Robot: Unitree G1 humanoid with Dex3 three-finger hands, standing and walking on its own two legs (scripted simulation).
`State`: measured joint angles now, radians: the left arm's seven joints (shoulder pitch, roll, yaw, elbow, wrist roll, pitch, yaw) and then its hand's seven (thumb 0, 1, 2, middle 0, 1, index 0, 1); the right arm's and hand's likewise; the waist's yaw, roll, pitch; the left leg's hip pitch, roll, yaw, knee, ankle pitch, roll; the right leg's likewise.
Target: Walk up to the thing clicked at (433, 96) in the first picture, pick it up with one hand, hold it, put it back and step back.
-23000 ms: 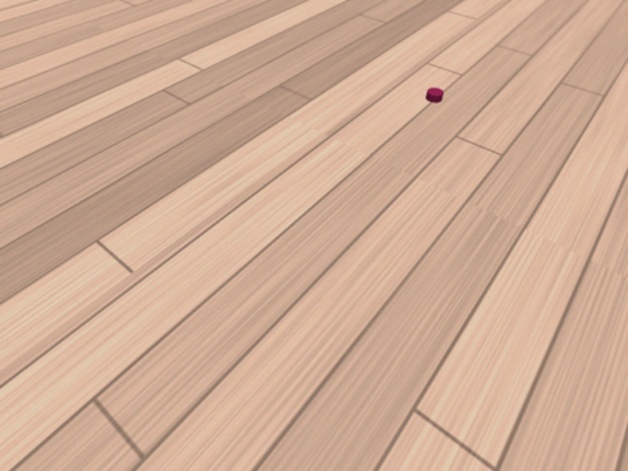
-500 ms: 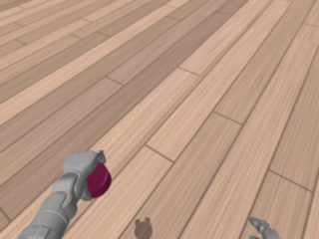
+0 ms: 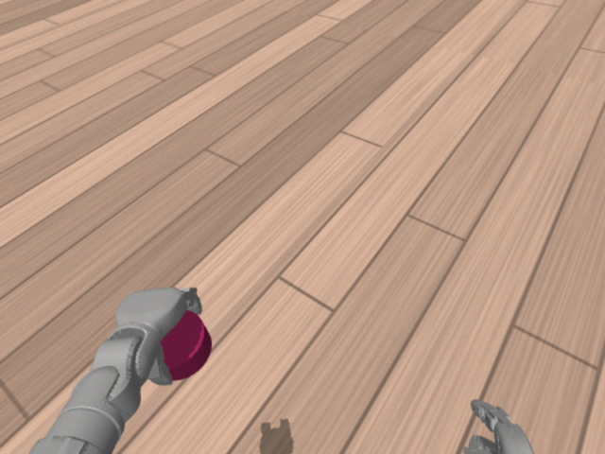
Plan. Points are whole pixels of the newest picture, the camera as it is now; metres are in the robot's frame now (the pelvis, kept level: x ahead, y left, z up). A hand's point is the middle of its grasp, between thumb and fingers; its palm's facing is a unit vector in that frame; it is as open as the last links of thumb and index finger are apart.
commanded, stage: hold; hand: left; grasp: from above
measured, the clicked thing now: (177, 344) +0.30 +0.21 -0.07
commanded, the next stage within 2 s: crouch in 0.78 s
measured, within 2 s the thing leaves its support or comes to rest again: neither
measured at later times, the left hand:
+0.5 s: hand (161, 334) +0.30 +0.22 -0.02, palm faces -0.44 -0.05 -0.90, open 11.7 cm
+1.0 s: hand (163, 333) +0.30 +0.21 -0.03, palm faces -0.43 -0.05 -0.90, open 11.7 cm
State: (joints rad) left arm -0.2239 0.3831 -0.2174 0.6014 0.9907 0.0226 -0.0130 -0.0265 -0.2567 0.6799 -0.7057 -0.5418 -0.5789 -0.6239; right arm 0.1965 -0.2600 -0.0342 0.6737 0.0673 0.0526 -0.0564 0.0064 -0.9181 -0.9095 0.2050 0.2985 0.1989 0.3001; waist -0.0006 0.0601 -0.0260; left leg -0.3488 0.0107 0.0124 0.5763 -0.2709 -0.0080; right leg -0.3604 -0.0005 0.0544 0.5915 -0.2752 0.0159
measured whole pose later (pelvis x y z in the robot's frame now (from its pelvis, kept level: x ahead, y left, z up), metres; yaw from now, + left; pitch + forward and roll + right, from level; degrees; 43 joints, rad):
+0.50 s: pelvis +0.00 +0.00 +0.01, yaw +0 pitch +1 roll +0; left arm -0.22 0.39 -0.22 0.58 0.99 0.01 -0.05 -0.02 -0.25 0.67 -0.73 -0.49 -0.59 -0.59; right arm 0.18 -0.26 -0.03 0.67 0.07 0.06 -0.07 0.01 -0.92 -0.91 0.20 0.30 0.20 0.30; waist 0.01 0.06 -0.01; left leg -0.28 0.01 0.01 0.51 -0.25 -0.01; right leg -0.30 0.00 0.05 0.53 -0.25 0.01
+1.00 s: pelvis +0.01 +0.00 +0.01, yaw +0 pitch +1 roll +0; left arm -0.22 0.38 -0.22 0.60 0.99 0.01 -0.02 -0.02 -0.24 0.66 -0.72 -0.49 -0.58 -0.58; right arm 0.19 -0.26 -0.03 0.68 0.07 0.08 -0.06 0.01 -0.91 -0.91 0.21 0.30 0.20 0.30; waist 0.00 0.06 -0.01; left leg -0.26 0.01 0.02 0.48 -0.24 -0.01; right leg -0.28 0.00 0.06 0.50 -0.24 0.02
